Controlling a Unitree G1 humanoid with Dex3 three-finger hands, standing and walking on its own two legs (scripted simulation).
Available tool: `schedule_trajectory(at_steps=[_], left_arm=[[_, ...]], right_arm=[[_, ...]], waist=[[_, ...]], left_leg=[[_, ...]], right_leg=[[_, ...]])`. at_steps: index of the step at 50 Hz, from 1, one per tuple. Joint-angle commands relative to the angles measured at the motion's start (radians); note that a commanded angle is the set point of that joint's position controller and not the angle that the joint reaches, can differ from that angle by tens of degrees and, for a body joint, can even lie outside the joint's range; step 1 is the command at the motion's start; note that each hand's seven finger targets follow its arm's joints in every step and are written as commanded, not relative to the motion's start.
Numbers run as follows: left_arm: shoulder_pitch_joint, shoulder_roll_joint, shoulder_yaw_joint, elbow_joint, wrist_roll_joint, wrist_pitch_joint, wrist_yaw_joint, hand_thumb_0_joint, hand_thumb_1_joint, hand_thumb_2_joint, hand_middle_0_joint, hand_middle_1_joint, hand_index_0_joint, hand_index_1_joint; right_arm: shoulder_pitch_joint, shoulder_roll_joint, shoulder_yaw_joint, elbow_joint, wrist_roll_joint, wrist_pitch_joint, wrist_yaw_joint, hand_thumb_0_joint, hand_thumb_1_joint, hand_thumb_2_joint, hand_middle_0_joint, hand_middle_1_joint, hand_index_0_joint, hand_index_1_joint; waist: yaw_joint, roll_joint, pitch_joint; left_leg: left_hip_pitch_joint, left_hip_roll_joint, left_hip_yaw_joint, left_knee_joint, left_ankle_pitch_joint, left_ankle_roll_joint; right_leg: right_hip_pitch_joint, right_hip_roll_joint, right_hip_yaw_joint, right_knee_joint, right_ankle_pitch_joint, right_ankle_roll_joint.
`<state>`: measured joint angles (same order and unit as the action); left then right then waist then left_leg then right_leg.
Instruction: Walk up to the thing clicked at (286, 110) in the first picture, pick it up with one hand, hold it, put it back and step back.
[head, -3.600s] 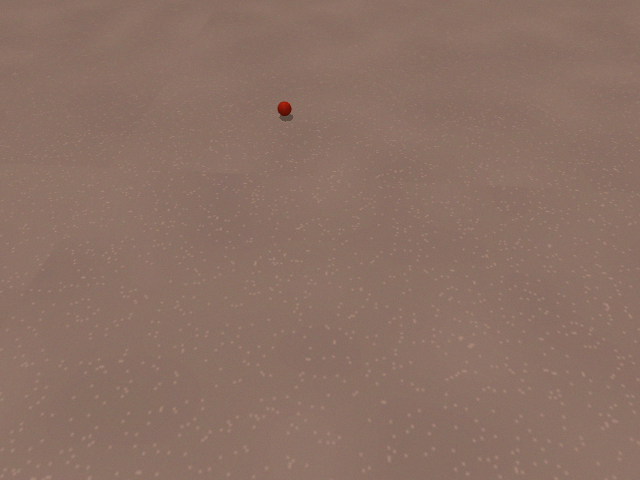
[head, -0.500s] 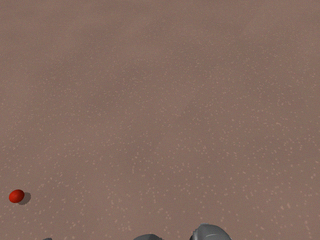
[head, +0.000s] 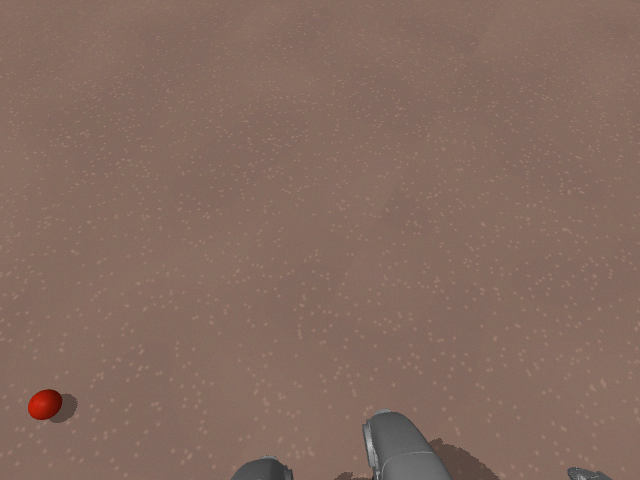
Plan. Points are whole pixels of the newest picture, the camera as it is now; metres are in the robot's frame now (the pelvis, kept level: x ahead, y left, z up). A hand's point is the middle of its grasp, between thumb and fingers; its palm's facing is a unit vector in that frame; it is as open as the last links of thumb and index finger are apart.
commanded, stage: walk up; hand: left
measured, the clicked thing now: (45, 404) +0.38 +0.76 -0.70
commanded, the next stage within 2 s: none
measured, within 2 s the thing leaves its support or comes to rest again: neither
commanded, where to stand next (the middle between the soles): -0.03 +0.61 m, yaw -15 degrees
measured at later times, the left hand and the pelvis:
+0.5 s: hand out of the picture +0.09 +0.53 -0.11, palm faces -0.09 -0.77 -0.63, open 7.4 cm; pelvis -0.01 +0.22 -0.02, yaw -4 degrees
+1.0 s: hand out of the picture +0.04 +0.70 -0.12, palm faces -0.17 -0.82 -0.55, open 7.4 cm; pelvis -0.06 +0.42 -0.01, yaw -8 degrees
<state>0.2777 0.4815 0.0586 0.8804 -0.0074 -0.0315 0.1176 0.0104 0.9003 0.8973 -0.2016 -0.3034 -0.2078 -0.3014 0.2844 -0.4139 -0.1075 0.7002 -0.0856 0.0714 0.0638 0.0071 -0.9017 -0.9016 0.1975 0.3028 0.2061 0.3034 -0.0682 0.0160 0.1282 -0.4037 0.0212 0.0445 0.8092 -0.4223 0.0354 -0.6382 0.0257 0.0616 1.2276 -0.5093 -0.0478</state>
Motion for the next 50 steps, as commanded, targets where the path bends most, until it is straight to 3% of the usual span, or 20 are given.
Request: schedule_trajectory(at_steps=[1,4,7,8,9,11,18,24,26,27,29,30,31,34,40,42,43,44,46,50], left_arm=[[0.107,0.182,0.053,-0.057,-0.019,-0.026,0.01,0.0,0.9,0.9,-0.2,-0.3,-0.2,-0.3],[0.125,0.164,0.05,-0.083,-0.016,-0.025,0.008,0.0,0.9,0.9,-0.2,-0.3,-0.2,-0.3],[0.304,0.171,0.07,-0.045,-0.003,-0.031,0.017,0.0,0.9,0.9,-0.2,-0.3,-0.2,-0.3],[0.345,0.22,0.089,-0.044,0.008,-0.029,0.025,0.0,0.9,0.9,-0.2,-0.3,-0.2,-0.3],[0.324,0.261,0.104,-0.072,0.023,-0.026,0.031,0.0,0.9,0.9,-0.2,-0.3,-0.2,-0.3],[0.126,0.291,0.105,-0.156,0.025,-0.027,0.04,0.0,0.9,0.9,-0.2,-0.3,-0.2,-0.3],[0.022,0.262,0.108,-0.16,0.038,-0.047,0.008,0.0,0.9,0.9,-0.2,-0.3,-0.2,-0.3],[0.026,0.343,0.133,-0.155,0.064,-0.038,-0.006,0.0,0.9,0.9,-0.2,-0.3,-0.2,-0.3],[-0.034,0.338,0.125,-0.159,0.056,-0.032,-0.004,0.0,0.9,0.9,-0.2,-0.3,-0.2,-0.3],[-0.045,0.274,0.106,-0.156,0.054,-0.025,0.002,0.0,0.9,0.9,-0.2,-0.3,-0.2,-0.3],[-0.067,0.146,0.066,-0.174,0.027,-0.016,0.03,0.0,0.9,0.9,-0.2,-0.3,-0.2,-0.3],[-0.087,0.186,0.062,-0.153,0.038,-0.021,0.045,0.0,0.9,0.9,-0.2,-0.3,-0.2,-0.3],[-0.075,0.224,0.069,-0.129,0.026,-0.026,0.037,0.0,0.9,0.9,-0.2,-0.3,-0.2,-0.3],[0.123,0.221,0.085,-0.032,-0.01,-0.018,0.013,0.0,0.9,0.9,-0.2,-0.3,-0.2,-0.3],[0.163,0.15,0.062,-0.068,-0.016,-0.03,0.004,0.0,0.9,0.9,-0.2,-0.3,-0.2,-0.3],[0.302,0.175,0.074,-0.032,0.001,-0.036,0.015,0.0,0.9,0.9,-0.2,-0.3,-0.2,-0.3],[0.301,0.237,0.096,-0.043,0.019,-0.037,0.023,0.0,0.9,0.9,-0.2,-0.3,-0.2,-0.3],[0.248,0.288,0.109,-0.091,0.034,-0.035,0.026,0.0,0.9,0.9,-0.2,-0.3,-0.2,-0.3],[0.118,0.306,0.11,-0.155,0.039,-0.029,0.03,0.0,0.9,0.9,-0.2,-0.3,-0.2,-0.3],[0.042,0.246,0.099,-0.164,0.028,-0.043,0.02,0.0,0.9,0.9,-0.2,-0.3,-0.2,-0.3]], right_arm=[[0.001,-0.223,-0.077,-0.128,0.006,-0.031,-0.032,0.0,-0.9,-0.9,0.2,0.3,0.2,0.3],[0.008,-0.201,-0.069,-0.164,-0.002,-0.017,-0.029,0.0,-0.9,-0.9,0.2,0.3,0.2,0.3],[-0.104,-0.185,-0.057,-0.22,0.009,-0.001,-0.017,0.0,-0.9,-0.9,0.2,0.3,0.2,0.3],[-0.073,-0.151,-0.046,-0.225,0.019,-0.004,-0.014,0.0,-0.9,-0.9,0.2,0.3,0.2,0.3],[0.007,-0.125,-0.039,-0.218,0.026,-0.002,-0.013,0.0,-0.9,-0.9,0.2,0.3,0.2,0.3],[0.076,-0.242,-0.079,-0.191,0.006,0.028,-0.033,0.0,-0.9,-0.9,0.2,0.3,0.2,0.3],[0.048,-0.224,-0.071,-0.123,0.013,0.03,0.017,0.0,-0.9,-0.9,0.2,0.3,0.2,0.3],[-0.013,-0.217,-0.074,-0.128,0.023,0.031,0.03,0.0,-0.9,-0.9,0.2,0.3,0.2,0.3],[0.118,-0.232,-0.092,-0.081,0.019,0.022,0.024,0.0,-0.9,-0.9,0.2,0.3,0.2,0.3],[0.215,-0.249,-0.106,-0.044,0.004,0.014,0.016,0.0,-0.9,-0.9,0.2,0.3,0.2,0.3],[0.123,-0.423,-0.122,-0.083,0.002,-0.005,-0.005,0.0,-0.9,-0.9,0.2,0.3,0.2,0.3],[0.004,-0.454,-0.121,-0.094,0.019,-0.003,-0.017,0.0,-0.9,-0.9,0.2,0.3,0.2,0.3],[-0.074,-0.392,-0.104,-0.124,0.021,-0.004,-0.021,0.0,-0.9,-0.9,0.2,0.3,0.2,0.3],[-0.127,-0.259,-0.068,-0.144,0.009,-0.014,-0.035,0.0,-0.9,-0.9,0.2,0.3,0.2,0.3],[-0.049,-0.208,-0.047,-0.164,0.006,0.002,-0.028,0.0,-0.9,-0.9,0.2,0.3,0.2,0.3],[-0.108,-0.179,-0.035,-0.196,0.02,0.017,-0.023,0.0,-0.9,-0.9,0.2,0.3,0.2,0.3],[-0.049,-0.137,-0.025,-0.189,0.035,0.02,-0.02,0.0,-0.9,-0.9,0.2,0.3,0.2,0.3],[0.04,-0.107,-0.016,-0.183,0.034,0.023,-0.023,0.0,-0.9,-0.9,0.2,0.3,0.2,0.3],[0.033,-0.212,-0.055,-0.179,0.013,0.041,-0.044,0.0,-0.9,-0.9,0.2,0.3,0.2,0.3],[0.001,-0.244,-0.082,-0.137,0.025,0.035,-0.022,0.0,-0.9,-0.9,0.2,0.3,0.2,0.3]], waist=[[-0.013,0.226,-0.182],[-0.008,0.2,-0.162],[0.122,0.091,-0.191],[0.15,-0.01,-0.217],[0.133,-0.188,-0.253],[0.066,-0.063,-0.215],[0.033,-0.102,-0.084],[0.071,-0.261,-0.092],[-0.012,-0.207,-0.156],[-0.072,-0.067,-0.183],[-0.07,0.424,-0.059],[-0.04,0.416,-0.026],[-0.022,0.31,0.027],[0.054,0.193,-0.032],[0.044,0.256,-0.14],[0.126,0.112,-0.191],[0.125,-0.041,-0.203],[0.078,-0.187,-0.246],[0.064,-0.093,-0.223],[0.041,-0.057,-0.084]], left_leg=[[0.379,0.174,-0.216,-0.218,0.815,0.123],[0.3,0.182,-0.165,-0.216,0.801,0.136],[0.002,0.102,-0.07,-0.035,0.656,0.03],[-0.111,0.051,-0.047,0.099,0.486,-0.035],[-0.345,-0.022,-0.062,0.323,-0.148,-0.088],[-0.342,0.022,-0.22,0.641,-0.193,-0.109],[-0.187,0.036,-0.173,0.523,0.02,-0.038],[-0.044,0.063,-0.037,0.145,-0.07,-0.022],[0.149,0.034,0.0,-0.035,0.006,-0.015],[0.232,0.012,-0.028,-0.124,-0.005,-0.007],[0.061,0.273,-0.583,-0.463,0.013,0.095],[-0.084,0.352,-0.721,-0.548,-0.11,0.193],[-0.161,0.35,-0.664,-0.5,-0.104,0.237],[0.026,0.186,-0.309,-0.273,0.249,0.17],[0.15,0.187,-0.239,-0.155,0.667,0.192],[0.008,0.111,-0.155,0.01,0.521,0.107],[-0.161,0.043,-0.134,0.149,0.308,0.041],[-0.365,-0.018,-0.146,0.306,-0.189,-0.024],[-0.327,-0.004,-0.244,0.521,-0.209,-0.01],[-0.237,-0.044,-0.276,0.642,-0.028,-0.042]], right_leg=[[-0.069,-0.022,-0.063,-0.173,0.048,0.029],[0.071,-0.035,-0.108,-0.35,0.13,0.02],[0.509,-0.054,-0.115,-0.665,0.426,-0.029],[0.654,-0.103,-0.018,-0.714,0.464,-0.063],[0.792,-0.357,0.345,-0.751,0.485,-0.174],[0.522,-0.612,0.647,-0.866,0.183,-0.351],[0.204,-0.272,0.126,-0.763,0.103,-0.162],[0.124,-0.243,0.085,-0.708,0.056,-0.136],[0.04,-0.231,0.054,-0.59,0.131,-0.094],[-0.029,-0.169,0.0,-0.387,0.103,-0.049],[-0.265,0.112,-0.026,0.04,-0.183,0.007],[-0.181,0.035,0.021,0.134,-0.146,-0.024],[-0.137,-0.002,0.001,0.15,-0.095,-0.014],[-0.1,0.009,-0.018,0.104,0.034,-0.001],[0.174,-0.041,-0.092,-0.396,0.074,0.004],[0.464,-0.07,-0.067,-0.728,0.347,-0.008],[0.63,-0.15,0.114,-0.729,0.439,-0.012],[0.751,-0.412,0.47,-0.719,0.541,-0.092],[0.525,-0.543,0.559,-0.78,0.511,-0.27],[0.247,-0.355,0.259,-0.756,0.313,-0.195]])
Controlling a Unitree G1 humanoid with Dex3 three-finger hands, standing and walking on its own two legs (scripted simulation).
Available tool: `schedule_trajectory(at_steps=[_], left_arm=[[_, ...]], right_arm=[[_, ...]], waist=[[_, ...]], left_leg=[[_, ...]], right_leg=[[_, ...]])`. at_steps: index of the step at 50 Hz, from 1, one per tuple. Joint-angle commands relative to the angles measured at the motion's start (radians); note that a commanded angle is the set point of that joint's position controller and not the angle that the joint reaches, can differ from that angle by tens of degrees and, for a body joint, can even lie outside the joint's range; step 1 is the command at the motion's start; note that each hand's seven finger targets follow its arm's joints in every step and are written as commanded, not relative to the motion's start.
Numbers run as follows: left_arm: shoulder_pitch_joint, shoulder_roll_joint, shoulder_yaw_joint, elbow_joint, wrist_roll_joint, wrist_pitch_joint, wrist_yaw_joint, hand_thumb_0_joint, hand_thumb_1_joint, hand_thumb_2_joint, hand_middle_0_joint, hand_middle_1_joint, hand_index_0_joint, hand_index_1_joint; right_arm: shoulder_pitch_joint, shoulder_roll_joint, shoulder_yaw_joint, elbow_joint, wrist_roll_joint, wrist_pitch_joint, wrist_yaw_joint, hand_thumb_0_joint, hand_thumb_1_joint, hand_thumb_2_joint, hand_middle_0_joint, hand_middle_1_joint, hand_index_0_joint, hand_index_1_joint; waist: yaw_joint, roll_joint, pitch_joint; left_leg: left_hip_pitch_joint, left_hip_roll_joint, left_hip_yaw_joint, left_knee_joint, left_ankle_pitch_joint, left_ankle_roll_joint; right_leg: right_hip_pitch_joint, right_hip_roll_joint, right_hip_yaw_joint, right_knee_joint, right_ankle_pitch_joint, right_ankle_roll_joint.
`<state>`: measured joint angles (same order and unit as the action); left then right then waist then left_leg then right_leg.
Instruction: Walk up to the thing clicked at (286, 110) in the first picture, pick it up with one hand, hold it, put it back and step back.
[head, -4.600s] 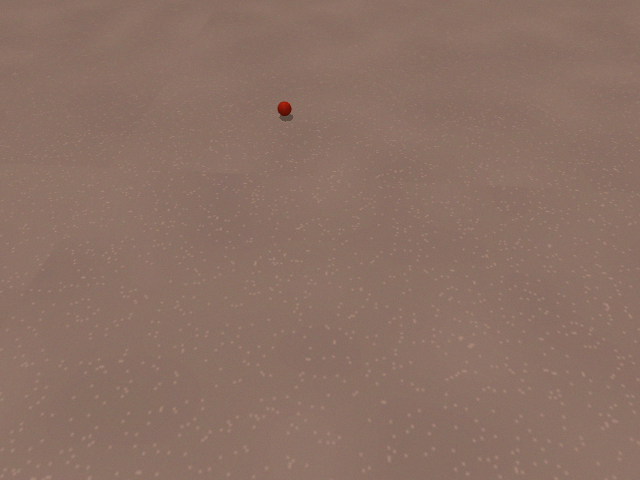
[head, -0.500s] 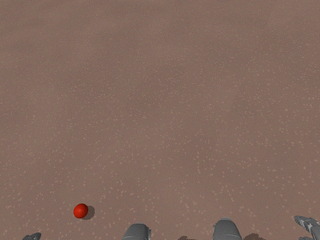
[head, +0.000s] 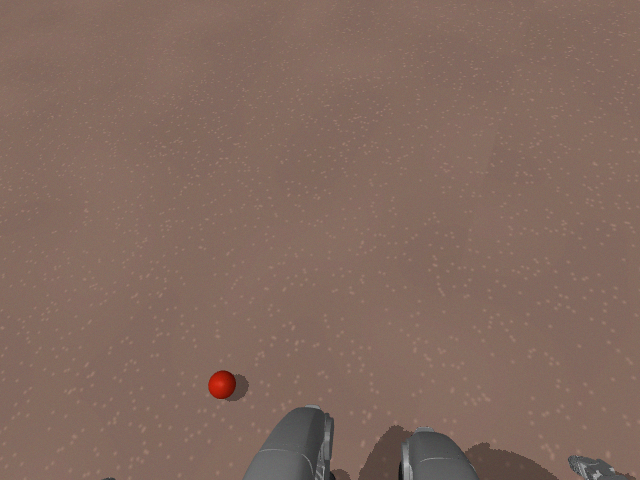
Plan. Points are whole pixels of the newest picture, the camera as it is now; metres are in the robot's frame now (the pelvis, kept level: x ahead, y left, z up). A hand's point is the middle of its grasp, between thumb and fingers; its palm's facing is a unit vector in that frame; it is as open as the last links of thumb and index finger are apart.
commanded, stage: walk up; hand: left
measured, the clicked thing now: (222, 384) +0.38 +0.40 -0.69
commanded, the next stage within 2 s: none
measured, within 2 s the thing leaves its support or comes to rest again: neither
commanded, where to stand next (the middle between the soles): +0.01 +0.19 m, yaw -7 degrees
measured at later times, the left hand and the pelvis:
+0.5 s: hand out of the picture -0.03 +0.52 -0.14, palm faces -0.07 -0.87 -0.48, open 7.4 cm; pelvis -0.10 +0.22 +0.01, yaw -3 degrees
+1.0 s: hand out of the picture +0.04 +0.45 -0.11, palm faces -0.22 -0.88 -0.43, open 7.4 cm; pelvis -0.11 +0.19 +0.02, yaw -11 degrees
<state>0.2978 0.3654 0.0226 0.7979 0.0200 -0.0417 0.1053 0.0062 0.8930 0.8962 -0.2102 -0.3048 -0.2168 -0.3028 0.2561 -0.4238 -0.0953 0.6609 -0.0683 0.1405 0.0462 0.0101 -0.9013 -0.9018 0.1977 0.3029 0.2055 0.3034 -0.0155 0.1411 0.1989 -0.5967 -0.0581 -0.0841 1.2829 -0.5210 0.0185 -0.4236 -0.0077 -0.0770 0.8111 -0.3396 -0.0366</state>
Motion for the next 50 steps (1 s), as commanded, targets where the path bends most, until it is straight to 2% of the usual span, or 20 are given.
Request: schedule_trajectory(at_steps=[1,6,9,10,12,13,14,15,16,18,19,23,28,33,38,43,47,48,49,50], left_arm=[[0.036,0.358,0.138,-0.079,0.003,-0.033,0.029,0.0,0.9,0.9,-0.2,-0.3,-0.2,-0.3],[0.041,0.39,0.155,-0.067,0.018,-0.021,0.019,0.0,0.9,0.9,-0.2,-0.3,-0.2,-0.3],[0.007,0.453,0.176,-0.066,0.03,-0.014,0.015,0.0,0.9,0.9,-0.2,-0.3,-0.2,-0.3],[-0.005,0.446,0.173,-0.067,0.027,-0.013,0.012,0.0,0.9,0.9,-0.2,-0.3,-0.2,-0.3],[-0.046,0.388,0.157,-0.058,0.018,0.001,0.017,0.0,0.9,0.9,-0.2,-0.3,-0.2,-0.3],[-0.015,0.286,0.126,-0.047,0.003,0.011,0.023,0.0,0.9,0.9,-0.2,-0.3,-0.2,-0.3],[-0.039,0.237,0.116,-0.074,-0.009,0.01,0.041,0.0,0.9,0.9,-0.2,-0.3,-0.2,-0.3],[-0.139,0.301,0.119,-0.078,0.01,-0.004,0.059,0.0,0.9,0.9,-0.2,-0.3,-0.2,-0.3],[-0.137,0.336,0.127,-0.052,0.0,-0.009,0.053,0.0,0.9,0.9,-0.2,-0.3,-0.2,-0.3],[-0.016,0.307,0.134,0.023,-0.038,0.0,0.027,0.0,0.9,0.9,-0.2,-0.3,-0.2,-0.3],[0.044,0.301,0.128,0.046,-0.034,0.008,0.015,0.0,0.9,0.9,-0.2,-0.3,-0.2,-0.3],[-0.011,0.262,0.107,0.045,-0.002,0.004,-0.043,0.0,0.9,0.9,-0.2,-0.3,-0.2,-0.3],[-0.046,0.289,0.112,0.033,0.021,0.028,-0.079,0.0,0.9,0.9,-0.2,-0.3,-0.2,-0.3],[-0.032,0.262,0.093,0.057,0.0,0.023,-0.093,0.0,0.9,0.9,-0.2,-0.3,-0.2,-0.3],[-0.048,0.22,0.071,0.072,-0.016,0.011,-0.096,0.0,0.9,0.9,-0.2,-0.3,-0.2,-0.3],[-0.025,0.222,0.07,0.107,-0.011,0.016,-0.101,0.0,0.9,0.9,-0.2,-0.3,-0.2,-0.3],[0.001,0.211,0.088,0.146,0.004,0.009,-0.104,0.0,0.9,0.9,-0.2,-0.3,-0.2,-0.3],[0.004,0.22,0.094,0.147,0.01,0.005,-0.101,0.0,0.9,0.9,-0.2,-0.3,-0.2,-0.3],[0.011,0.241,0.099,0.144,0.015,-0.001,-0.096,0.0,0.9,0.9,-0.2,-0.3,-0.2,-0.3],[-0.036,0.3,0.105,0.118,0.018,-0.013,-0.088,0.0,0.9,0.9,-0.2,-0.3,-0.2,-0.3]], right_arm=[[0.035,-0.23,-0.093,-0.093,0.006,-0.033,0.0,0.0,-0.9,-0.9,0.2,0.3,0.2,0.3],[0.004,-0.195,-0.086,-0.086,0.012,-0.026,0.018,0.0,-0.9,-0.9,0.2,0.3,0.2,0.3],[-0.005,-0.196,-0.091,-0.088,0.009,-0.025,0.03,0.0,-0.9,-0.9,0.2,0.3,0.2,0.3],[0.025,-0.206,-0.096,-0.066,0.011,-0.03,0.03,0.0,-0.9,-0.9,0.2,0.3,0.2,0.3],[0.216,-0.227,-0.119,0.017,-0.005,-0.045,0.024,0.0,-0.9,-0.9,0.2,0.3,0.2,0.3],[0.219,-0.257,-0.122,0.025,-0.025,-0.052,0.019,0.0,-0.9,-0.9,0.2,0.3,0.2,0.3],[0.127,-0.367,-0.129,-0.023,-0.013,-0.055,0.014,0.0,-0.9,-0.9,0.2,0.3,0.2,0.3],[0.014,-0.433,-0.128,-0.026,0.015,-0.054,0.005,0.0,-0.9,-0.9,0.2,0.3,0.2,0.3],[-0.081,-0.377,-0.109,-0.053,0.011,-0.057,-0.003,0.0,-0.9,-0.9,0.2,0.3,0.2,0.3],[-0.134,-0.247,-0.071,-0.057,0.0,-0.069,-0.021,0.0,-0.9,-0.9,0.2,0.3,0.2,0.3],[-0.134,-0.234,-0.065,-0.038,0.015,-0.085,-0.033,0.0,-0.9,-0.9,0.2,0.3,0.2,0.3],[0.0,-0.244,-0.058,0.04,0.039,-0.143,-0.049,0.0,-0.9,-0.9,0.2,0.3,0.2,0.3],[0.095,-0.259,-0.05,0.105,0.049,-0.199,-0.081,0.0,-0.9,-0.9,0.2,0.3,0.2,0.3],[0.1,-0.25,-0.05,0.138,0.045,-0.226,-0.084,0.0,-0.9,-0.9,0.2,0.3,0.2,0.3],[0.1,-0.218,-0.04,0.161,0.045,-0.214,-0.08,0.0,-0.9,-0.9,0.2,0.3,0.2,0.3],[-0.025,-0.216,-0.028,0.141,0.044,-0.193,-0.058,0.0,-0.9,-0.9,0.2,0.3,0.2,0.3],[-0.065,-0.202,-0.009,0.146,0.047,-0.161,-0.04,0.0,-0.9,-0.9,0.2,0.3,0.2,0.3],[-0.044,-0.17,0.005,0.153,0.048,-0.154,-0.041,0.0,-0.9,-0.9,0.2,0.3,0.2,0.3],[-0.001,-0.121,0.02,0.167,0.052,-0.149,-0.045,0.0,-0.9,-0.9,0.2,0.3,0.2,0.3],[0.028,-0.069,0.04,0.175,0.057,-0.146,-0.045,0.0,-0.9,-0.9,0.2,0.3,0.2,0.3]], waist=[[-0.002,-0.202,-0.159],[0.026,-0.319,-0.143],[0.03,-0.43,-0.159],[0.02,-0.421,-0.179],[-0.083,-0.252,-0.246],[-0.104,-0.005,-0.174],[-0.078,0.239,-0.132],[-0.093,0.302,-0.067],[-0.064,0.214,-0.01],[0.003,0.04,-0.017],[0.031,0.026,-0.062],[-0.014,-0.012,-0.19],[-0.036,-0.106,-0.183],[-0.038,0.009,-0.139],[-0.043,0.078,-0.148],[-0.001,0.059,-0.116],[0.038,-0.025,-0.127],[0.045,-0.102,-0.14],[0.058,-0.242,-0.133],[0.035,-0.395,-0.107]], left_leg=[[-0.049,0.031,-0.132,0.182,0.083,-0.032],[0.016,0.088,-0.02,-0.072,0.084,-0.045],[0.132,0.144,0.038,-0.311,-0.027,-0.028],[0.199,0.135,0.061,-0.408,-0.061,-0.016],[0.444,0.099,0.078,-0.632,0.064,-0.001],[0.404,0.122,-0.055,-0.752,-0.02,0.028],[0.258,0.335,-0.416,-0.865,0.107,0.115],[0.036,0.41,-0.596,-1.0,-0.014,0.243],[-0.072,0.424,-0.572,-0.995,-0.016,0.27],[0.032,0.259,-0.258,-0.838,0.105,0.149],[0.171,0.251,-0.249,-0.803,0.101,0.119],[0.474,0.328,-0.367,-0.803,-0.04,0.151],[0.549,0.417,-0.447,-0.893,-0.007,0.098],[0.563,0.368,-0.285,-0.955,0.269,0.026],[0.56,0.299,-0.056,-0.903,0.616,0.068],[0.308,0.294,0.006,-0.98,0.066,0.129],[0.106,0.287,0.038,-0.885,-0.114,0.118],[0.071,0.256,0.066,-0.804,-0.133,0.092],[0.028,0.212,0.103,-0.646,-0.117,0.051],[-0.008,0.099,0.134,-0.473,-0.044,-0.015]], right_leg=[[0.042,-0.311,0.377,-0.322,0.135,-0.21],[0.02,-0.223,0.233,-0.289,-0.065,-0.156],[-0.021,-0.249,0.245,-0.295,-0.083,-0.146],[-0.044,-0.245,0.233,-0.261,-0.053,-0.133],[-0.178,-0.172,0.164,0.007,-0.003,-0.054],[-0.338,-0.021,0.086,0.27,-0.113,-0.025],[-0.454,0.103,0.043,0.433,-0.327,0.008],[-0.34,0.056,0.119,0.54,-0.341,-0.016],[-0.271,0.031,0.145,0.577,-0.281,-0.016],[-0.276,0.047,0.204,0.564,-0.157,-0.006],[-0.313,0.051,0.204,0.546,-0.106,-0.011],[-0.305,0.007,0.234,0.324,-0.112,0.011],[-0.283,0.009,0.304,0.239,-0.144,0.02],[-0.244,0.018,0.251,0.19,-0.096,0.025],[-0.159,0.005,0.151,0.121,-0.056,0.021],[0.035,-0.025,0.081,-0.006,-0.007,0.019],[0.299,0.009,0.028,-0.184,0.043,0.011],[0.344,0.01,0.064,-0.233,0.008,-0.001],[0.354,-0.061,0.238,-0.365,-0.118,-0.032],[0.26,-0.26,0.589,-0.573,-0.369,-0.083]])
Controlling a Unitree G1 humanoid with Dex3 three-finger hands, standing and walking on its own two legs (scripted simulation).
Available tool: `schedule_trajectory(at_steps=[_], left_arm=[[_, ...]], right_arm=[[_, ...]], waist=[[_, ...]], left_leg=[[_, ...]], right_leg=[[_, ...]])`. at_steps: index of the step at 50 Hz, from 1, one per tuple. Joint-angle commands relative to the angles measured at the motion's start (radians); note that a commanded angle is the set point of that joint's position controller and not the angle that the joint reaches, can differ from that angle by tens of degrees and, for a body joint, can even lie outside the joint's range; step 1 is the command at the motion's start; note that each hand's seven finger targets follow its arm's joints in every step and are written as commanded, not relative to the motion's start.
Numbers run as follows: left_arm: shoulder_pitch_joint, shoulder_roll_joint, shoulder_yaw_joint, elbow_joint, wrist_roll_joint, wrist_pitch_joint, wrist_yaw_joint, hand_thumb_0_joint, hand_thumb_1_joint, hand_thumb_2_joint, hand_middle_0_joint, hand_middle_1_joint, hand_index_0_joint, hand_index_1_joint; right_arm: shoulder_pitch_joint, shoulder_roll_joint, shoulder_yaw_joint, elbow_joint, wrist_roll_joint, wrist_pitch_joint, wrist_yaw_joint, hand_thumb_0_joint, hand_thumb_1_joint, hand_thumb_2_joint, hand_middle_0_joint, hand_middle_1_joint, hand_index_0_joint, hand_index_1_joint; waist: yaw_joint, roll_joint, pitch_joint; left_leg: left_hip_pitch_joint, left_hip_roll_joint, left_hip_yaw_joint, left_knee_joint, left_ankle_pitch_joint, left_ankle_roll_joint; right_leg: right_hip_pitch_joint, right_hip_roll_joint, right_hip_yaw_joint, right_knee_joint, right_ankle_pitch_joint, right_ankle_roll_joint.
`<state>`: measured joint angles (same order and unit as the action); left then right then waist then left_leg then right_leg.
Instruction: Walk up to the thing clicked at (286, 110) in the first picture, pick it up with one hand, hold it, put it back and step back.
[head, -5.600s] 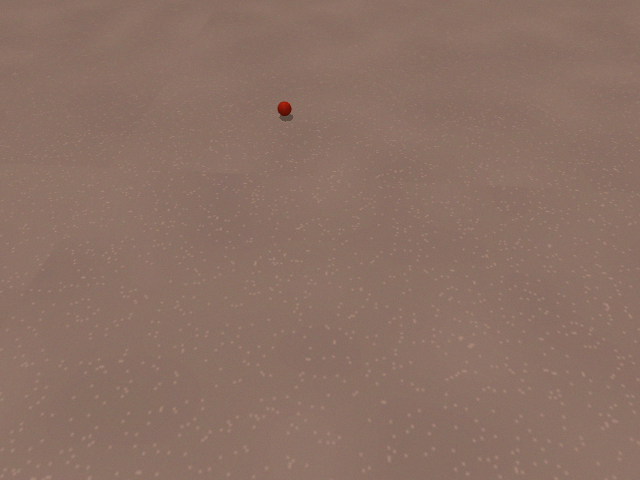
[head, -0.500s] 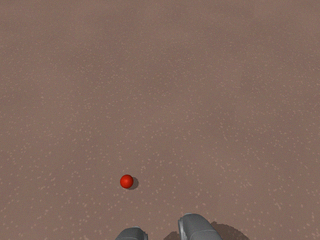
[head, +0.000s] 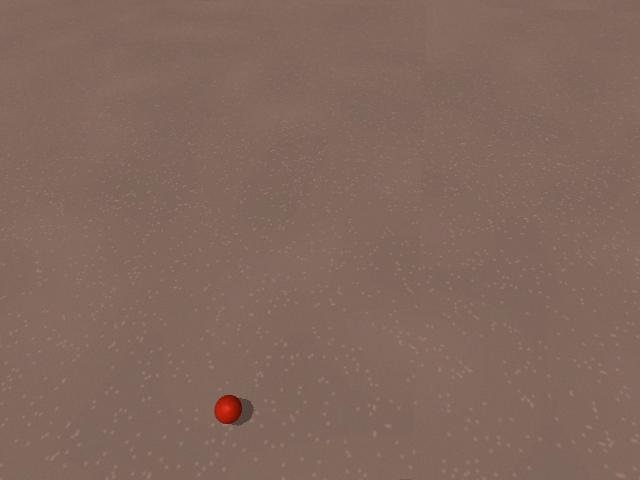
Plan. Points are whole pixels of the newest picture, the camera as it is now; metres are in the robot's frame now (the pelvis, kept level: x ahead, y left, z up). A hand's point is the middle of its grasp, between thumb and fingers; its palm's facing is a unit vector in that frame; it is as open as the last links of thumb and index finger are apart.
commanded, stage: walk up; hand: left
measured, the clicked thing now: (228, 409) +0.44 +0.30 -0.71
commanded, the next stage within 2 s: stand in 1.72 s
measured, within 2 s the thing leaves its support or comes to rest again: neither
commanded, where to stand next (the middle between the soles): +0.11 +0.02 m, yaw +4 degrees
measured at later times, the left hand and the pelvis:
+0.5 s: hand out of the picture +0.13 +0.25 -0.14, palm faces +0.08 -0.94 -0.34, open 7.4 cm; pelvis +0.05 -0.01 +0.01, yaw +4 degrees
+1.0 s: hand out of the picture +0.10 +0.28 -0.12, palm faces +0.08 -0.93 -0.36, open 7.4 cm; pelvis +0.04 +0.01 +0.03, yaw +4 degrees
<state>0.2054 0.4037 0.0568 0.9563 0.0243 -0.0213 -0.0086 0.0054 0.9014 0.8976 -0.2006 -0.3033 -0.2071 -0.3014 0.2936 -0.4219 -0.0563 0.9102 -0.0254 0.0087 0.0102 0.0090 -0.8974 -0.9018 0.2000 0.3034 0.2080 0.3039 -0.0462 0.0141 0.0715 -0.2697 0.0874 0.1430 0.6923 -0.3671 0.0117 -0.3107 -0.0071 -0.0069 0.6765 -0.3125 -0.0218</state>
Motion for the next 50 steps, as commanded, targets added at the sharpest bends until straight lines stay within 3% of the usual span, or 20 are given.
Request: schedule_trajectory(at_steps=[1,2,3,4,5,6,13,16,17,18,19,20,21,22,23,25,27,35,38,50], left_arm=[[-0.02,0.292,0.067,-0.073,0.018,-0.039,0.03,0.0,0.9,0.9,-0.2,-0.3,-0.2,-0.3],[-0.044,0.313,0.073,-0.061,0.011,-0.034,0.03,0.0,0.9,0.9,-0.2,-0.3,-0.2,-0.3],[-0.046,0.279,0.066,-0.059,0.005,-0.036,0.029,0.0,0.9,0.9,-0.2,-0.3,-0.2,-0.3],[-0.062,0.245,0.055,-0.058,0.003,-0.039,0.029,0.0,0.9,0.9,-0.2,-0.3,-0.2,-0.3],[-0.094,0.22,0.054,-0.061,-0.002,-0.041,0.028,0.0,0.9,0.9,-0.2,-0.3,-0.2,-0.3],[-0.102,0.217,0.056,-0.062,-0.004,-0.043,0.027,0.0,0.9,0.9,-0.2,-0.3,-0.2,-0.3],[-0.106,0.207,0.063,-0.056,-0.003,-0.032,0.025,0.0,0.9,0.9,-0.2,-0.3,-0.2,-0.3],[-0.097,0.198,0.058,-0.043,-0.01,-0.025,0.025,0.0,0.9,0.9,-0.2,-0.3,-0.2,-0.3],[-0.103,0.201,0.053,-0.041,-0.016,-0.021,0.025,0.0,0.9,0.9,-0.2,-0.3,-0.2,-0.3],[-0.106,0.188,0.047,-0.036,-0.025,-0.016,0.025,0.0,0.9,0.9,-0.2,-0.3,-0.2,-0.3],[-0.102,0.162,0.036,-0.037,-0.031,-0.014,0.026,0.0,0.9,0.9,-0.2,-0.3,-0.2,-0.3],[-0.106,0.139,0.026,-0.046,-0.038,-0.016,0.027,0.0,0.9,0.9,-0.2,-0.3,-0.2,-0.3],[-0.092,0.118,0.017,-0.043,-0.048,-0.015,0.028,0.0,0.9,0.9,-0.2,-0.3,-0.2,-0.3],[-0.106,0.121,0.016,-0.007,-0.044,-0.01,0.031,0.0,0.9,0.9,-0.2,-0.3,-0.2,-0.3],[-0.118,0.135,0.014,0.006,-0.033,-0.014,0.033,0.0,0.9,0.9,-0.2,-0.3,-0.2,-0.3],[-0.122,0.17,0.018,0.022,-0.029,-0.025,0.031,0.0,0.9,0.9,-0.2,-0.3,-0.2,-0.3],[-0.127,0.18,0.015,0.04,-0.029,-0.024,0.033,0.0,0.9,0.9,-0.2,-0.3,-0.2,-0.3],[-0.222,0.154,-0.004,0.097,-0.024,-0.013,0.021,0.0,0.9,0.9,-0.2,-0.3,-0.2,-0.3],[-0.227,0.153,-0.007,0.116,-0.021,-0.014,0.015,0.0,0.9,0.9,-0.2,-0.3,-0.2,-0.3],[-0.217,0.153,0.001,0.136,-0.016,-0.017,0.009,0.0,0.9,0.9,-0.2,-0.3,-0.2,-0.3]], right_arm=[[-0.052,-0.128,-0.012,-0.064,0.016,-0.008,-0.016,0.0,-0.9,-0.9,0.2,0.3,0.2,0.3],[-0.066,-0.185,-0.027,-0.056,0.014,-0.011,-0.019,0.0,-0.9,-0.9,0.2,0.3,0.2,0.3],[-0.047,-0.194,-0.029,-0.033,0.02,-0.013,-0.02,0.0,-0.9,-0.9,0.2,0.3,0.2,0.3],[-0.033,-0.183,-0.026,-0.004,0.029,-0.017,-0.019,0.0,-0.9,-0.9,0.2,0.3,0.2,0.3],[0.005,-0.176,-0.023,0.026,0.034,-0.019,-0.018,0.0,-0.9,-0.9,0.2,0.3,0.2,0.3],[0.023,-0.167,-0.019,0.036,0.029,-0.02,-0.019,0.0,-0.9,-0.9,0.2,0.3,0.2,0.3],[-0.035,-0.146,-0.017,0.047,0.01,-0.02,-0.02,0.0,-0.9,-0.9,0.2,0.3,0.2,0.3],[-0.062,-0.126,-0.01,0.053,0.009,-0.035,-0.022,0.0,-0.9,-0.9,0.2,0.3,0.2,0.3],[-0.047,-0.115,-0.009,0.063,0.01,-0.043,-0.025,0.0,-0.9,-0.9,0.2,0.3,0.2,0.3],[-0.033,-0.112,-0.01,0.076,0.008,-0.052,-0.028,0.0,-0.9,-0.9,0.2,0.3,0.2,0.3],[-0.04,-0.133,-0.018,0.081,0.004,-0.06,-0.031,0.0,-0.9,-0.9,0.2,0.3,0.2,0.3],[-0.038,-0.171,-0.027,0.08,-0.001,-0.066,-0.035,0.0,-0.9,-0.9,0.2,0.3,0.2,0.3],[-0.086,-0.199,-0.025,0.069,0.003,-0.072,-0.034,0.0,-0.9,-0.9,0.2,0.3,0.2,0.3],[-0.138,-0.202,-0.021,0.078,0.019,-0.068,-0.03,0.0,-0.9,-0.9,0.2,0.3,0.2,0.3],[-0.162,-0.177,-0.013,0.077,0.025,-0.061,-0.027,0.0,-0.9,-0.9,0.2,0.3,0.2,0.3],[-0.167,-0.142,0.002,0.081,0.03,-0.053,-0.027,0.0,-0.9,-0.9,0.2,0.3,0.2,0.3],[-0.166,-0.142,0.005,0.088,0.034,-0.052,-0.032,0.0,-0.9,-0.9,0.2,0.3,0.2,0.3],[-0.272,-0.147,0.015,0.131,0.025,-0.047,-0.024,0.0,-0.9,-0.9,0.2,0.3,0.2,0.3],[-0.297,-0.145,0.019,0.14,0.024,-0.048,-0.02,0.0,-0.9,-0.9,0.2,0.3,0.2,0.3],[-0.293,-0.131,0.017,0.162,0.019,-0.048,-0.015,0.0,-0.9,-0.9,0.2,0.3,0.2,0.3]], waist=[[0.071,-0.163,0.07],[0.071,-0.161,0.104],[0.063,-0.148,0.106],[0.052,-0.145,0.079],[0.036,-0.152,0.028],[0.033,-0.172,-0.01],[0.065,-0.189,-0.024],[0.068,-0.181,-0.056],[0.054,-0.169,-0.078],[0.039,-0.139,-0.097],[0.042,-0.084,-0.125],[0.045,-0.004,-0.178],[0.076,0.065,-0.189],[0.074,0.091,-0.176],[0.075,0.08,-0.17],[0.066,0.072,-0.211],[0.055,0.065,-0.208],[0.045,0.02,-0.104],[0.05,0.003,-0.092],[0.053,-0.02,-0.124]], left_leg=[[-0.324,-0.077,-0.215,0.197,-0.162,-0.009],[-0.293,-0.052,-0.238,0.225,-0.157,0.002],[-0.271,-0.043,-0.271,0.215,-0.121,0.004],[-0.239,-0.054,-0.3,0.185,-0.089,0.001],[-0.215,-0.072,-0.296,0.175,-0.073,0.002],[-0.192,-0.074,-0.282,0.169,-0.073,-0.002],[-0.097,-0.072,-0.202,0.049,-0.001,-0.015],[-0.061,-0.073,-0.146,-0.064,0.018,-0.003],[-0.01,-0.078,-0.131,-0.157,0.074,0.002],[0.053,-0.075,-0.137,-0.27,0.205,0.008],[0.117,-0.042,-0.197,-0.276,0.359,0.02],[0.164,0.046,-0.299,-0.269,0.56,0.054],[0.196,0.126,-0.408,-0.258,0.675,0.096],[0.164,0.145,-0.412,-0.211,0.65,0.149],[0.121,0.124,-0.36,-0.196,0.652,0.129],[0.121,0.03,-0.231,-0.16,0.629,0.053],[0.095,0.015,-0.222,-0.171,0.589,0.035],[0.105,0.044,-0.265,-0.323,0.416,0.035],[0.107,0.035,-0.263,-0.356,0.349,0.026],[0.14,0.023,-0.257,-0.394,0.333,0.01]], right_leg=[[0.046,-0.324,0.599,-0.497,-0.487,-0.159],[-0.018,-0.337,0.597,-0.491,-0.475,-0.194],[-0.01,-0.3,0.54,-0.472,-0.4,-0.163],[0.018,-0.257,0.451,-0.444,-0.26,-0.125],[0.072,-0.225,0.343,-0.415,-0.152,-0.107],[0.095,-0.221,0.309,-0.39,-0.084,-0.118],[0.085,-0.228,0.197,-0.334,0.148,-0.123],[0.147,-0.235,0.154,-0.241,0.419,-0.128],[0.153,-0.234,0.134,-0.183,0.511,-0.123],[0.147,-0.226,0.11,-0.124,0.592,-0.102],[0.123,-0.199,0.092,-0.075,0.586,-0.065],[0.107,-0.147,0.05,-0.012,0.497,-0.029],[0.045,-0.08,0.023,-0.008,0.324,-0.002],[0.08,-0.055,0.018,-0.062,0.201,0.0],[0.14,-0.073,0.038,-0.149,0.197,-0.009],[0.217,-0.133,0.074,-0.183,0.412,-0.022],[0.26,-0.153,0.079,-0.169,0.539,-0.035],[0.192,-0.114,0.049,-0.288,0.25,-0.003],[0.203,-0.118,0.057,-0.336,0.214,0.003],[0.254,-0.124,0.047,-0.389,0.2,0.012]])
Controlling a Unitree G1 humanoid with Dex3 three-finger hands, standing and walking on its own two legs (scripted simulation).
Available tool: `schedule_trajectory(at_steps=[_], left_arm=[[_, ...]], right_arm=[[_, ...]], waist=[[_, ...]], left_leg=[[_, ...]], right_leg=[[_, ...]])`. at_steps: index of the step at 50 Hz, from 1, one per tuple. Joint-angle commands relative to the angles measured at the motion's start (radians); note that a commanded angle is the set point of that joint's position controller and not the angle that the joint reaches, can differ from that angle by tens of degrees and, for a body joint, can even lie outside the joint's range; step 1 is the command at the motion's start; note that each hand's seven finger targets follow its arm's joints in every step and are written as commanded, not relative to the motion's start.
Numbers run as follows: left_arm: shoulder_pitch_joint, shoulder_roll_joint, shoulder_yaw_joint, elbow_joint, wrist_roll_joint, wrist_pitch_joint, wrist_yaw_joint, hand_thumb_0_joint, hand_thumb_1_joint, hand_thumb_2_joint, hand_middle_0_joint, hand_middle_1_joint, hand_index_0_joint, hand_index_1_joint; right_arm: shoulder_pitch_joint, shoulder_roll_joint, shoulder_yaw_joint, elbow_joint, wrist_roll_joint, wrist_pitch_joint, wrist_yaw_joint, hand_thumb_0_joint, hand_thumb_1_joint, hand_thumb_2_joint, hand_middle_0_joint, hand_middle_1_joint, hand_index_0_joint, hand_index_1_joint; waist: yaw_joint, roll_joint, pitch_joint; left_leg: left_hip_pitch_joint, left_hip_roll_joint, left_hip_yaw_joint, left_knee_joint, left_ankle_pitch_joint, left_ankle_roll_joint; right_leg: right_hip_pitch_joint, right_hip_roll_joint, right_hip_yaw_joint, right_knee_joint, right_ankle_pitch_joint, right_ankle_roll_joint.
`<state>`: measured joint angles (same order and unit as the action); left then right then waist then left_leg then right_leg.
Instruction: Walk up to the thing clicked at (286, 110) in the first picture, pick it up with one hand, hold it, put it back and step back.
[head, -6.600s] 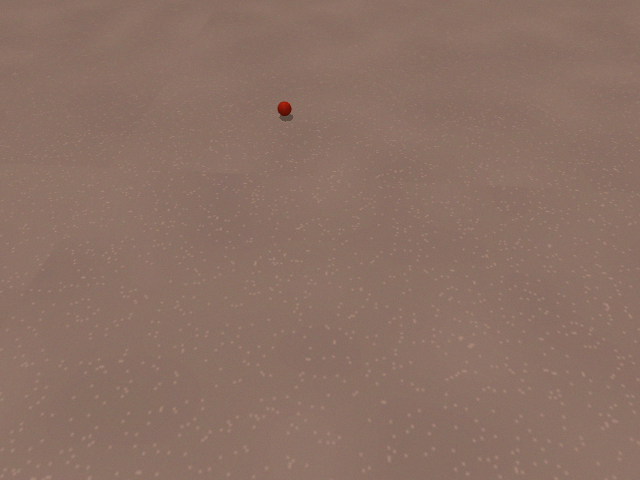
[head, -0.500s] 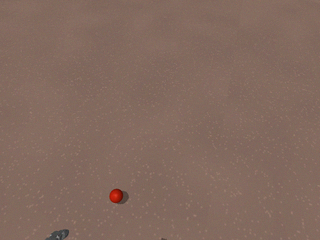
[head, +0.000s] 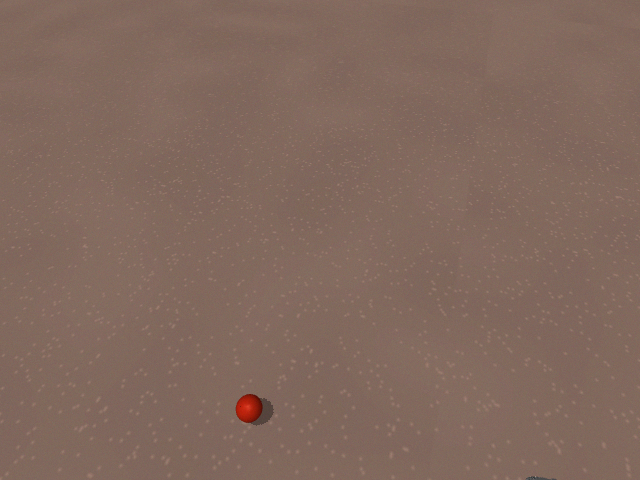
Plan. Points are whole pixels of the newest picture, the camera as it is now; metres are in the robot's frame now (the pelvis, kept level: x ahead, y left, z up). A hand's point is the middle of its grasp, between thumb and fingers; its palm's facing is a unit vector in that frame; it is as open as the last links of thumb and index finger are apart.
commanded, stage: walk up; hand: left
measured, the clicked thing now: (249, 408) +0.42 +0.26 -0.74
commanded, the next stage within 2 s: stand in 0.72 s
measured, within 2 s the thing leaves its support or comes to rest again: neither
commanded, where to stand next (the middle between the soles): +0.08 +0.00 m, yaw +0 degrees
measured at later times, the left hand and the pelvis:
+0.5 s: hand out of the picture +0.09 +0.25 -0.16, palm faces +0.00 -0.95 -0.32, open 7.4 cm; pelvis +0.01 +0.00 +0.00, yaw +1 degrees
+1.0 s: hand out of the picture +0.08 +0.24 -0.16, palm faces -0.01 -0.94 -0.33, open 7.4 cm; pelvis +0.00 -0.01 +0.00, yaw +0 degrees
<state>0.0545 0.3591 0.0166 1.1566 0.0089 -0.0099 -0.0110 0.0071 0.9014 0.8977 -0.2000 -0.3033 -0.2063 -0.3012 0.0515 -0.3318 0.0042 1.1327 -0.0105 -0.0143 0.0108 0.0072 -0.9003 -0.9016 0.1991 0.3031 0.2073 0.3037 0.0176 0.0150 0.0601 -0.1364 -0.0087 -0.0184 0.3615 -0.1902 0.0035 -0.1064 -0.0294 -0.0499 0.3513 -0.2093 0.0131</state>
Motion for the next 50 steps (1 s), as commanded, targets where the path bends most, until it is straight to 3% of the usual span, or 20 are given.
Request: schedule_trajectory(at_steps=[1,6,20,27,35,36,38,45,50], left_arm=[[-0.059,0.198,0.041,-0.063,0.001,-0.028,0.012,0.0,0.9,0.9,-0.2,-0.3,-0.2,-0.3],[-0.054,0.199,0.041,-0.061,0.001,-0.025,0.015,0.0,0.9,0.9,-0.2,-0.3,-0.2,-0.3],[-0.043,0.193,0.045,-0.064,0.004,-0.024,0.017,0.0,0.9,0.9,-0.2,-0.3,-0.2,-0.3],[-0.038,0.189,0.049,-0.066,0.004,-0.024,0.019,0.0,0.9,0.9,-0.2,-0.3,-0.2,-0.3],[-0.046,0.191,0.049,-0.075,0.004,-0.024,0.02,0.0,0.9,0.9,-0.2,-0.3,-0.2,-0.3],[-0.031,0.178,0.037,-0.07,-0.001,-0.021,0.022,0.0,0.9,0.9,-0.2,-0.3,-0.2,-0.3],[-0.027,0.182,0.038,-0.072,-0.004,-0.02,0.023,0.0,0.9,0.9,-0.2,-0.3,-0.2,-0.3],[-0.012,0.185,0.029,-0.07,-0.001,-0.023,0.021,0.0,0.9,0.9,-0.2,-0.3,-0.2,-0.3],[-0.008,0.196,0.029,-0.071,0.0,-0.025,0.022,0.0,0.9,0.9,-0.2,-0.3,-0.2,-0.3]], right_arm=[[-0.058,-0.22,-0.045,-0.061,0.003,-0.024,-0.015,0.0,-0.9,-0.9,0.2,0.3,0.2,0.3],[-0.045,-0.218,-0.045,-0.052,0.002,-0.021,-0.016,0.0,-0.9,-0.9,0.2,0.3,0.2,0.3],[-0.013,-0.22,-0.046,-0.046,0.001,-0.021,-0.02,0.0,-0.9,-0.9,0.2,0.3,0.2,0.3],[-0.008,-0.216,-0.046,-0.056,0.003,-0.02,-0.02,0.0,-0.9,-0.9,0.2,0.3,0.2,0.3],[-0.014,-0.213,-0.048,-0.067,0.0,-0.015,-0.02,0.0,-0.9,-0.9,0.2,0.3,0.2,0.3],[-0.029,-0.224,-0.046,-0.065,-0.002,-0.018,-0.025,0.0,-0.9,-0.9,0.2,0.3,0.2,0.3],[-0.029,-0.223,-0.046,-0.065,-0.002,-0.021,-0.025,0.0,-0.9,-0.9,0.2,0.3,0.2,0.3],[-0.035,-0.22,-0.043,-0.058,0.004,-0.019,-0.019,0.0,-0.9,-0.9,0.2,0.3,0.2,0.3],[-0.035,-0.216,-0.041,-0.052,0.003,-0.019,-0.019,0.0,-0.9,-0.9,0.2,0.3,0.2,0.3]], waist=[[-0.01,-0.021,-0.114],[-0.013,-0.002,-0.091],[-0.02,0.016,-0.091],[-0.017,-0.011,-0.111],[-0.019,-0.017,-0.096],[-0.018,-0.01,-0.079],[-0.014,-0.013,-0.093],[-0.019,-0.001,-0.107],[-0.019,-0.007,-0.118]], left_leg=[[0.01,0.118,-0.093,-0.058,0.167,0.02],[-0.016,0.115,-0.1,-0.074,0.13,0.018],[-0.033,0.11,-0.1,-0.071,0.157,0.016],[-0.005,0.115,-0.096,-0.048,0.239,0.019],[-0.005,0.111,-0.091,-0.048,0.239,0.015],[0.014,0.136,-0.104,-0.075,0.273,0.012],[0.026,0.141,-0.106,-0.072,0.331,0.01],[0.038,0.132,-0.097,-0.093,0.242,0.004],[0.055,0.137,-0.093,-0.091,0.235,0.004]], right_leg=[[0.046,-0.099,0.088,-0.067,0.106,-0.022],[0.048,-0.1,0.084,-0.07,0.085,-0.021],[0.067,-0.101,0.082,-0.069,0.117,-0.025],[0.076,-0.101,0.072,-0.067,0.165,-0.022],[0.068,-0.102,0.073,-0.066,0.184,-0.021],[0.045,-0.116,0.08,-0.066,0.207,-0.025],[0.065,-0.116,0.074,-0.057,0.25,-0.028],[0.063,-0.115,0.081,-0.087,0.182,-0.024],[0.06,-0.12,0.087,-0.088,0.187,-0.028]])
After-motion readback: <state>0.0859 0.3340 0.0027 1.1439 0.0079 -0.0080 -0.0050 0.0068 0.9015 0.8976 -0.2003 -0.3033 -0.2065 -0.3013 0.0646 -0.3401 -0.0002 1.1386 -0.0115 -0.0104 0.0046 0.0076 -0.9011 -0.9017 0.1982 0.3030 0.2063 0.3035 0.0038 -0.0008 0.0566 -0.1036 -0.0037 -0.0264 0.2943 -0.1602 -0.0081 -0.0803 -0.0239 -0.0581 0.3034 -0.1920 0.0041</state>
